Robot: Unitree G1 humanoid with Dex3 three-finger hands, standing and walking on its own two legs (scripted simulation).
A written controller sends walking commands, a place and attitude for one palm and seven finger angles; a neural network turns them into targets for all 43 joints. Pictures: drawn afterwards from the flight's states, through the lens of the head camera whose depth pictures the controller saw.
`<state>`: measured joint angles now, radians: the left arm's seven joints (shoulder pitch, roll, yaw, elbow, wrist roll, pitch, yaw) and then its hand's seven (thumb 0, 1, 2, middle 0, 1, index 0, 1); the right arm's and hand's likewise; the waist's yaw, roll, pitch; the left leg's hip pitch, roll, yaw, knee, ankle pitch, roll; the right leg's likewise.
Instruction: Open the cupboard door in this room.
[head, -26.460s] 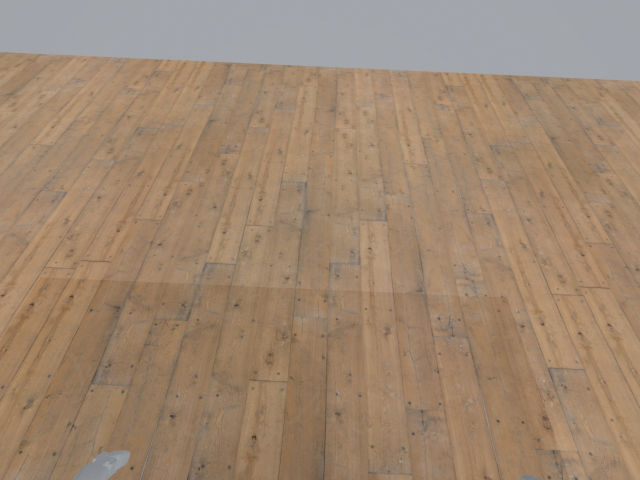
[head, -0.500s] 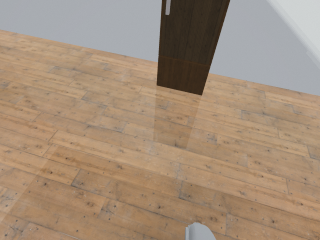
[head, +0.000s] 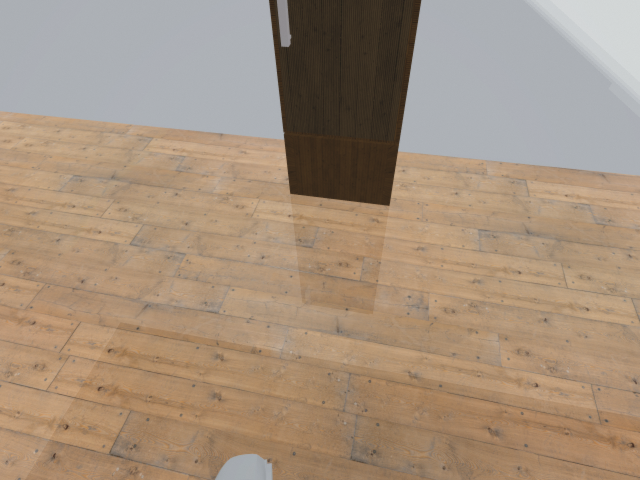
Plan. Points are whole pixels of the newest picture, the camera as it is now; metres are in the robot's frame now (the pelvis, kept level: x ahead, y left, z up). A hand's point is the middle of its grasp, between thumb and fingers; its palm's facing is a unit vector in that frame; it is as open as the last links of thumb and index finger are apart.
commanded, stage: turn or walk to find it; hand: left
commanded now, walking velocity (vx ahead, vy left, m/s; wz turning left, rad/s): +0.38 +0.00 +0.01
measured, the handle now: (285, 20) +1.38 +0.16 +0.02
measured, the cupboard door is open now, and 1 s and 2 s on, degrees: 0 0 0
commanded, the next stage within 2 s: stand and wait in 0.16 s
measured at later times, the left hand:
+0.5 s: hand out of the picture +0.11 +0.21 -0.18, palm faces +0.09 -0.99 -0.14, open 7.4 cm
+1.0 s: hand (217, 439) +0.21 +0.18 -0.17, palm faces +0.05 -0.98 -0.21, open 7.3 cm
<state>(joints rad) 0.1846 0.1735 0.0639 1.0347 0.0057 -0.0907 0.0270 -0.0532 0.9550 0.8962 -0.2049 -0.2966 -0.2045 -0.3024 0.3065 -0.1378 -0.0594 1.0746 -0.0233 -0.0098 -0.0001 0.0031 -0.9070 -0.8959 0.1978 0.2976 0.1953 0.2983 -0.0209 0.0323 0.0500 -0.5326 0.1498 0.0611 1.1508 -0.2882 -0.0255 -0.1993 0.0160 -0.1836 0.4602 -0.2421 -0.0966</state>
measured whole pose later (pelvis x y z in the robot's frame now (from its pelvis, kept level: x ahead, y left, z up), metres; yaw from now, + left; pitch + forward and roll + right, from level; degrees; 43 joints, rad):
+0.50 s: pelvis +0.17 +0.06 +0.00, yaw +0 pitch -2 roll -1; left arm 0.32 0.13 0.02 1.17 0.00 -0.02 0.03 0.00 0.91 0.90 -0.20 -0.30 -0.20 -0.30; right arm 0.10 -0.12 -0.03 1.02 0.00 -0.06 -0.03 -0.03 -0.93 -0.90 0.20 0.30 0.20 0.30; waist 0.04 -0.02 0.11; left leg -0.27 0.07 0.18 0.52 -0.21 0.05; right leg -0.33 -0.08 -0.06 0.98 -0.51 0.03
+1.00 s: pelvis +0.22 +0.00 +0.01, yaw +1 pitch -1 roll +1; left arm 0.28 0.14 -0.01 1.14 0.00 -0.02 0.04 0.01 0.93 0.90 -0.20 -0.30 -0.20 -0.30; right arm 0.33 -0.12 -0.01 1.18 -0.01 0.00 -0.02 0.00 -0.91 -0.90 0.20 0.30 0.20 0.30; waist -0.01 0.01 0.03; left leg -0.15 0.09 0.14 0.38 -0.20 -0.04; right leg -0.18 -0.03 -0.11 0.44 -0.23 -0.03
